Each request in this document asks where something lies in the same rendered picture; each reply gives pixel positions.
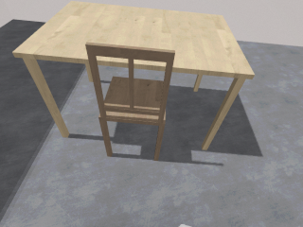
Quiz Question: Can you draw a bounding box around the chair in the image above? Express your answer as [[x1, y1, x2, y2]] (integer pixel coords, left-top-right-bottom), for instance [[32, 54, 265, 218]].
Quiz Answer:
[[85, 42, 175, 161]]

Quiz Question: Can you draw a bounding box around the table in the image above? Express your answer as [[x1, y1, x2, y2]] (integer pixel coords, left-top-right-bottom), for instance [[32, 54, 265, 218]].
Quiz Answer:
[[12, 1, 255, 150]]

